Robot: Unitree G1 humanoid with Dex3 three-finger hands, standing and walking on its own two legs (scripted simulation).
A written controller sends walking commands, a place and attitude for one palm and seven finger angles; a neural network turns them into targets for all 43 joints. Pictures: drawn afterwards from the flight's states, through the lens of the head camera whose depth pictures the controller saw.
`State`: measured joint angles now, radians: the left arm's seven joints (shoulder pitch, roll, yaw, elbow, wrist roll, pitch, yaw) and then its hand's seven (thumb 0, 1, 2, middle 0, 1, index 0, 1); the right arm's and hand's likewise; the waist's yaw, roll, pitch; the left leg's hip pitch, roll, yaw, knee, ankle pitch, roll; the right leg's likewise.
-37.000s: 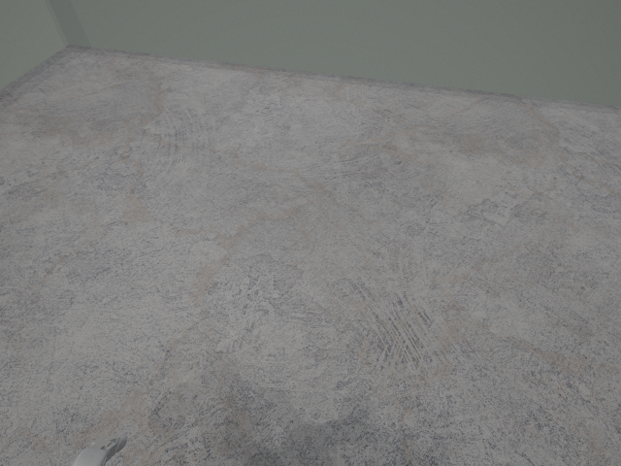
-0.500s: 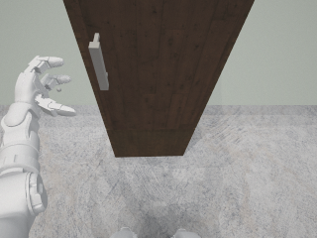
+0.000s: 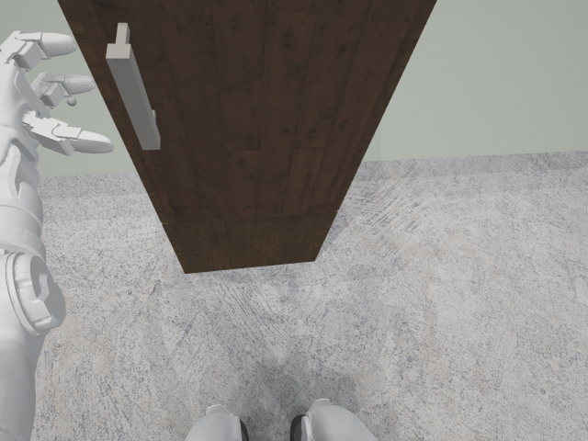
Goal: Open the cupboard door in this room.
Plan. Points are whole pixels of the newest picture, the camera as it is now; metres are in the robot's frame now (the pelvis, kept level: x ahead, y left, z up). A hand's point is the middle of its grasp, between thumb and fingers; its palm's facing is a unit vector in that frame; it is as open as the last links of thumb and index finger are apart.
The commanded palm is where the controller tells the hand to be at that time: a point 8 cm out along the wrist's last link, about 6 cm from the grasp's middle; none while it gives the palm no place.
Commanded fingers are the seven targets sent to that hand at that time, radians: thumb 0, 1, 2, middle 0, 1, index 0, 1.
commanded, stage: move the hooked fingers beside the handle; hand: left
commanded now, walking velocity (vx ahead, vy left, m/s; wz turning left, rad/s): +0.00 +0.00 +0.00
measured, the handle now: (138, 91) +0.55 +0.15 +0.10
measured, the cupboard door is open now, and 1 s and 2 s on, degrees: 0 0 0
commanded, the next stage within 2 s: slide the fingers in behind the handle in 1.08 s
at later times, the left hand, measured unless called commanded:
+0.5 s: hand (73, 123) +0.49 +0.22 +0.10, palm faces +0.05 -1.00 +0.00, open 14.0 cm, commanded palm +0.48 +0.26 +0.10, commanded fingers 0.00 -0.50 0.30 -0.30 -1.20 -0.30 -1.20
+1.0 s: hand (78, 108) +0.52 +0.22 +0.10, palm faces +0.04 -1.00 +0.00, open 14.0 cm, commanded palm +0.49 +0.26 +0.10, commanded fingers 0.00 -0.50 0.30 -0.30 -1.20 -0.30 -1.20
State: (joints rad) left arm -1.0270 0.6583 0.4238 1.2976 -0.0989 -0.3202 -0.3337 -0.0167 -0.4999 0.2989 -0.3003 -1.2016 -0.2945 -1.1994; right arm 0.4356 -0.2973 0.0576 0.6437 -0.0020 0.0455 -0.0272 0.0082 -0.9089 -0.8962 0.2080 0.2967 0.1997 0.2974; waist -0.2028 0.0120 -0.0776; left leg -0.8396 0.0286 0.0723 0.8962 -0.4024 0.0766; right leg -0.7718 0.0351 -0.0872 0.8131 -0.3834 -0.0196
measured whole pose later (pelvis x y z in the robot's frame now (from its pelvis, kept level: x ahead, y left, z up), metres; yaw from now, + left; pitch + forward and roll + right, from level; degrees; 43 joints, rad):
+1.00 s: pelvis +0.00 -0.01 +0.00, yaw -1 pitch +19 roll -3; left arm -0.96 0.65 0.45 1.26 -0.10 -0.33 -0.32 -0.02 -0.50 0.30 -0.30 -1.20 -0.30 -1.20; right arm 0.47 -0.29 0.06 0.63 0.01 0.08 -0.02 0.01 -0.91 -0.90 0.21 0.30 0.20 0.30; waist -0.20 0.02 -0.08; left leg -0.83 0.05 0.07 0.90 -0.41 0.06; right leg -0.77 0.05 -0.08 0.82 -0.39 -0.04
